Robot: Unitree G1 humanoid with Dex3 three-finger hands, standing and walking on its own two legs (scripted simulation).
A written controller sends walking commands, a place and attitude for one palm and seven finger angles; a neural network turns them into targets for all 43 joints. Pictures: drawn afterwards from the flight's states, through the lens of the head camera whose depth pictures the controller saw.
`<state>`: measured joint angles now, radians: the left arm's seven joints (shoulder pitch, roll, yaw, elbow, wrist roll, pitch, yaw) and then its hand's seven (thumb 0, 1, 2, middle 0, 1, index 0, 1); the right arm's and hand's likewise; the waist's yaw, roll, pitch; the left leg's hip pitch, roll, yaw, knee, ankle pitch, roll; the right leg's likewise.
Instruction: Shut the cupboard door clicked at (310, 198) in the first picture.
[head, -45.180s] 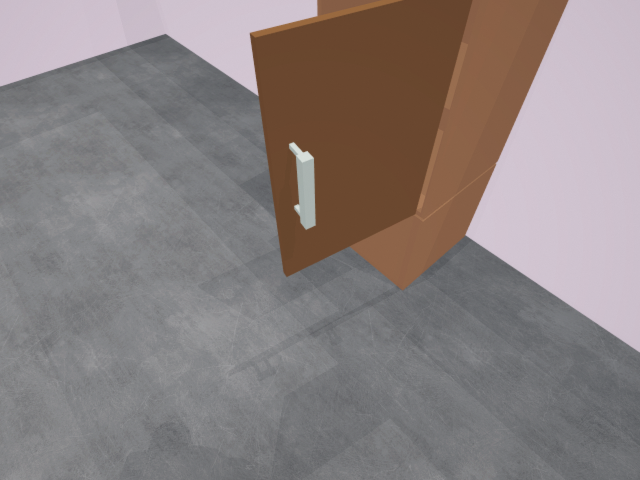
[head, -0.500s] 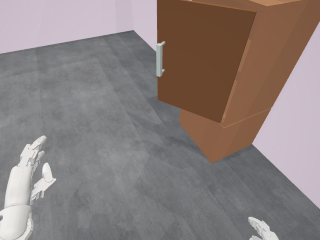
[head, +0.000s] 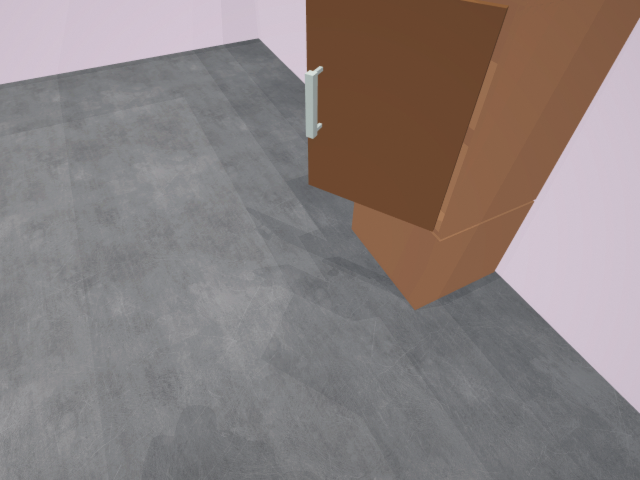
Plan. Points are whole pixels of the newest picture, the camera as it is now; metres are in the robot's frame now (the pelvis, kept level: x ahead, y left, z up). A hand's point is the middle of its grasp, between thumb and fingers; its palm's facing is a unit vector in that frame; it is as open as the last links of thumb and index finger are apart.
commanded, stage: let the arm hang, fingers relaxed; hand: left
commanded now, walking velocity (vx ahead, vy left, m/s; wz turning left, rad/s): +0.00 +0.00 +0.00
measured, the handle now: (315, 102) +1.00 +0.06 -0.04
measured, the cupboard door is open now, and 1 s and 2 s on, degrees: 33 33 33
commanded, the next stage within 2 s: look to check the result in 0.52 s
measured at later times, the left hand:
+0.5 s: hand out of the picture +0.01 +0.20 -0.17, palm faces +0.00 -0.98 -0.20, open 7.4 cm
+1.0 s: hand out of the picture +0.07 +0.24 -0.15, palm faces -0.01 -0.95 -0.32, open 7.4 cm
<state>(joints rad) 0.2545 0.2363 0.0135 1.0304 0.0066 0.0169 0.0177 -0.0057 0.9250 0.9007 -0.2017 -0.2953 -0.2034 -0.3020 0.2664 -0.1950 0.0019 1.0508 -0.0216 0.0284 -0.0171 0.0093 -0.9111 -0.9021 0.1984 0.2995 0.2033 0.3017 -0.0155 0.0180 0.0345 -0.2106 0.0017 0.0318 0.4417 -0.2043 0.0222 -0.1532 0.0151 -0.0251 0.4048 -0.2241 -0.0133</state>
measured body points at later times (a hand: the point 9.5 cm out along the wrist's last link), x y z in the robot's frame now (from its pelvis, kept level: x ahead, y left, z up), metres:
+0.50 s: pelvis +0.00 +0.01 +0.00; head +0.00 +0.01 +0.45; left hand +0.02 +0.25 -0.16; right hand +0.02 -0.25 -0.15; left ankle +0.02 +0.10 -0.74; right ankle +0.00 -0.11 -0.74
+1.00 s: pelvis +0.01 +0.01 +0.01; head +0.02 +0.00 +0.45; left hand +0.07 +0.29 -0.13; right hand +0.07 -0.28 -0.14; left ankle +0.02 +0.10 -0.74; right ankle +0.00 -0.11 -0.74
